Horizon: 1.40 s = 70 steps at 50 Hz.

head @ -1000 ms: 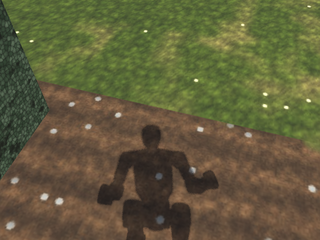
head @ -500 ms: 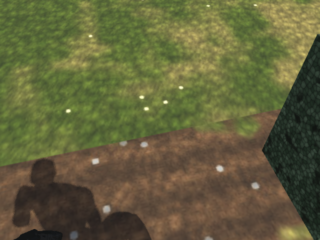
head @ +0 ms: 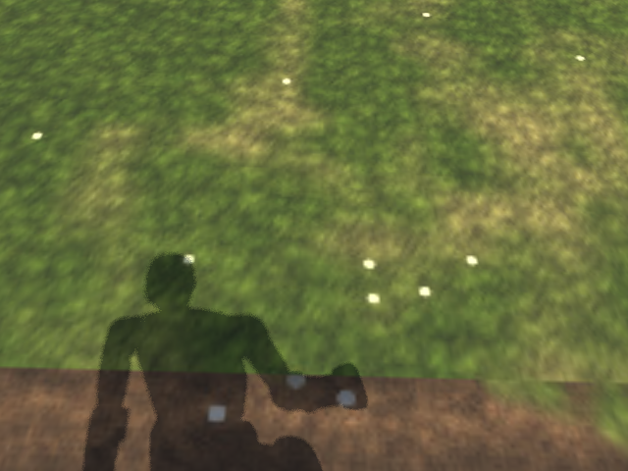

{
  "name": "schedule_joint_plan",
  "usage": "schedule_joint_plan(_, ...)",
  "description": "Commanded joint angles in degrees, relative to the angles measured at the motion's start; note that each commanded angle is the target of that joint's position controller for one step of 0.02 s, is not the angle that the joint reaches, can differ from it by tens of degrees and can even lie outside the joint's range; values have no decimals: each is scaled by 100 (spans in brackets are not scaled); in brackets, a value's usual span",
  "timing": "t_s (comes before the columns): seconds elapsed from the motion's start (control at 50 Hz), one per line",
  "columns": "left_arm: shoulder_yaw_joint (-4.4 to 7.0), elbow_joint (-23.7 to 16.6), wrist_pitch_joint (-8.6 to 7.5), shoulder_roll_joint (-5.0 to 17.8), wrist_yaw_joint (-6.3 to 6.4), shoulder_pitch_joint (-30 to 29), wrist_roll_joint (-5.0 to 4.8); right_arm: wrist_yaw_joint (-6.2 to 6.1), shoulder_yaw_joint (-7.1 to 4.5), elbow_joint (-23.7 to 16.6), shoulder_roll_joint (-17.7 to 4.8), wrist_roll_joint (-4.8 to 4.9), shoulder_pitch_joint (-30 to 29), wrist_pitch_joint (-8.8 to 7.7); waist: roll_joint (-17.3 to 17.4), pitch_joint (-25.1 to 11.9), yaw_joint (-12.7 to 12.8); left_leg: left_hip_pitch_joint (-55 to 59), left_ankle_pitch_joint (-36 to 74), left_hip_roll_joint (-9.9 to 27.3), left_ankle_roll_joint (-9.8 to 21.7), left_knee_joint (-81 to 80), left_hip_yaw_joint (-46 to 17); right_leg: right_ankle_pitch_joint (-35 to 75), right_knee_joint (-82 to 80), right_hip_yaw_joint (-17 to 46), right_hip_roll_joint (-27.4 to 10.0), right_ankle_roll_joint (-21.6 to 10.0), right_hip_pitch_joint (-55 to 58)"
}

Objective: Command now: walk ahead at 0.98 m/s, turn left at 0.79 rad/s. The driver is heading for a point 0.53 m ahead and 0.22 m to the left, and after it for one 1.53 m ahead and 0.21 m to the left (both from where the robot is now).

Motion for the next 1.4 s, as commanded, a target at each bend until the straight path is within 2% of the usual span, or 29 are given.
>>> schedule_joint_plan(0.02, 230, -820, 107, 1279, 183, -1068, 107, 14, -199, 258, -631, 41, 1789, 58, -590, -660, -1318, 2845, -596, -769, 390, -31, 364, 8835, 1461, 148, -1701, -344, -1274)
schedule_joint_plan(0.06, 284, -991, 281, 1294, 75, -1515, 85, -100, -497, 722, -1167, 140, 3290, 142, 167, -1273, -1990, 5126, -1244, -776, 852, -715, -396, 5247, 5452, 290, -1073, -308, -2753)
schedule_joint_plan(0.08, -1, -1248, 181, 311, -25, -1617, 184, -150, -487, 693, -1319, 170, 2665, 201, 1669, -524, -1272, 4896, -1492, -203, 1086, -1178, -2166, 244, 7744, 627, -50, -167, -4638)
schedule_joint_plan(0.1, -77, -2072, 13, 313, -58, -1273, 88, -157, -502, 398, -1735, 22, 2254, 216, 2049, -1447, -559, 6097, -2741, 871, 1986, -2891, -5482, 11, 7786, 1932, 113, -109, -6327)
schedule_joint_plan(0.12, -62, -1987, -115, 675, -42, -1557, 164, -247, -499, 353, -1443, -98, 2177, 199, 770, -856, -619, 5699, -4092, 1220, 1728, -3871, -6160, 337, 7191, 2220, -253, -140, -6712)
schedule_joint_plan(0.16, -46, -1885, -76, 801, -37, -1711, 198, -301, -424, 422, -1107, -52, 1842, 67, -484, 97, -77, 3878, -2891, 791, 1237, -3676, -4944, 944, 6147, 2210, -664, -53, -5885)
schedule_joint_plan(0.22, -161, -1922, 298, 556, -91, -1766, 331, -304, -350, 301, -1029, 106, 1543, -238, -472, 98, 296, 2430, -1285, -110, 978, -3804, -3374, 1198, 4909, 2020, -952, 235, -4710)
schedule_joint_plan(0.38, -323, -2907, 227, 365, -177, -3797, 69, -205, -488, 387, -1148, 120, 2618, -344, 146, -51, -673, 3673, 2373, -377, 514, -3641, -2986, 3377, 1444, 1458, -345, 175, -4444)
schedule_joint_plan(0.44, -151, -2726, 183, 830, -93, -2814, 21, -283, -543, 295, -1461, 124, 2221, -380, 276, -748, -116, 3895, 4165, -259, 113, -2844, -2924, 3293, 838, 1492, 31, -42, -2587)
schedule_joint_plan(0.48, 99, -2055, 150, 1330, 66, -628, -21, -288, -577, 286, -1672, -53, 1771, -408, 334, -1683, 1122, 3938, 4726, -225, -22, -556, -2649, 2755, 858, 1446, -109, -299, -845)
schedule_joint_plan(0.5, 211, -1701, 159, 1576, 187, 592, 57, -299, -481, 210, -1239, -165, 1546, -455, 99, -2090, 1568, 3055, 3339, -496, -85, 1304, -2368, 1491, 1263, 2002, -668, -458, 344)
schedule_joint_plan(0.52, 309, -1612, 124, 2003, 128, 471, 219, -232, -249, 18, -234, 198, 2676, -463, -2580, -2933, 553, 1134, -2166, -1594, -494, 3715, -1891, 355, 353, 5761, -2456, -1514, 1785)
schedule_joint_plan(0.54, 315, -1710, 175, 1620, -23, -167, 200, -268, -155, 110, -577, 91, 2634, -455, -1738, -2484, 487, 155, -2159, -1235, -319, 3934, -1884, -878, -523, 7124, -2391, -1866, 1358)
schedule_joint_plan(0.58, 161, -1601, 143, 809, -88, -761, 138, -188, -174, -146, -864, -128, 1250, -424, 6, -912, 435, 79, -1505, -658, -277, 3205, -1731, -150, -612, 5490, -1823, -1712, -427)
schedule_joint_plan(0.66, 74, -949, 39, 726, -70, -29, 12, -60, 37, -832, -480, -386, 363, -328, -237, -287, 75, 20, -1891, -203, -586, 1963, -1443, 1395, -892, 4514, -1123, -1560, -1492)
schedule_joint_plan(0.72, 165, -1076, 7, 986, -6, -253, 13, 55, 223, -1376, -478, -307, -479, -358, -290, 145, -56, 615, -1319, 43, -930, 28, -1186, 1746, -1456, 4115, -1087, -1571, -2732)
schedule_joint_plan(0.78, 306, -1175, -8, 1342, -127, -305, -61, 118, 266, -1340, -521, -107, -490, -369, -485, -54, -65, 2898, 64, -366, -1009, -1026, -734, 2554, -1792, 3658, -917, -1279, -3817)
schedule_joint_plan(0.86, 353, -1086, 48, 1485, -188, 94, -139, -169, -11, -916, -1037, -200, 681, -388, -5, -979, -559, 4417, -555, -596, -808, -1772, -688, 4780, 886, 3178, -538, -839, -2882)
schedule_joint_plan(0.88, 344, -1171, 22, 1399, -200, -34, -158, -292, -135, -795, -1312, -269, 1569, -425, 60, -1484, -1012, 5550, -1210, 75, -653, -1770, -1294, 4198, 2442, 3015, -276, -696, -3655)
schedule_joint_plan(0.9, 165, -1384, -8, 575, -154, 30, -213, -407, -263, -737, -1731, -431, 2404, -427, 1034, -2233, -1080, 6647, -3281, 1856, -357, -2293, -3407, 747, 4393, 2586, 93, -636, -4744)
schedule_joint_plan(0.92, 128, -1662, 68, 606, -113, 224, -289, -405, -322, -736, -1863, -335, 2234, -350, 1619, -2509, -744, 6337, -4424, 2475, 17, -3354, -5685, 398, 5508, 2255, 62, -695, -5477)
schedule_joint_plan(0.96, 143, -1611, 251, 726, -145, -508, -42, -353, -157, -770, -881, -198, 1374, -368, 459, -858, -478, 4933, -3460, 1884, 13, -3399, -4026, 1232, 5638, 2095, -568, -701, -5941)
schedule_joint_plan(1.06, 88, -2070, 601, 361, -389, -1441, 95, -269, -61, -195, -404, -11, 1618, -580, 451, -39, -39, 3950, -206, 1266, -351, -3821, -1504, 1467, 5099, 1998, -991, -534, -6004)
schedule_joint_plan(1.2, -108, -2707, 591, 490, -646, -2594, 81, -328, -161, -5, -972, -9, 1632, -665, 191, 178, 228, 3591, 3845, 744, -712, -3939, 680, 3091, 2414, 684, -328, -899, -4191)
schedule_joint_plan(1.26, 71, -2282, 543, 1018, -541, -1147, 92, -447, -319, -130, -1588, -77, 1665, -397, 480, -823, 1079, 4119, 6285, 1008, -720, -1618, 628, 2434, 2206, 595, 292, -1203, -2450)
schedule_joint_plan(1.3, 385, -1672, 560, 1537, -316, 454, 18, -368, -324, -334, -1543, -117, 1486, -283, -283, -1552, 1600, 2406, 2569, 396, -811, 2144, 542, 1892, 1579, 1439, 321, -1581, 150)
schedule_joint_plan(1.32, 455, -1844, 627, 2118, -209, -159, 65, -266, -62, -548, -569, -279, 2027, -336, -1497, -1386, 607, 358, -2937, -342, -1014, 4553, 206, 2808, 1864, 3513, -998, -2053, 880)
schedule_joint_plan(1.34, 556, -2134, 705, 2441, -155, -45, 101, -279, -71, -1164, -970, -118, 1729, -461, -1327, -2694, 820, -864, -2696, -610, -1039, 5149, -1083, 1066, 337, 6035, -1689, -2963, 1954)
schedule_joint_plan(1.4, 421, -1941, 575, 1788, -23, -527, 17, -295, 4, -1162, -1066, -244, 1015, -551, 435, -557, 212, -596, -1835, 134, -1035, 3409, -1296, 1255, -727, 5391, -1301, -2217, -767)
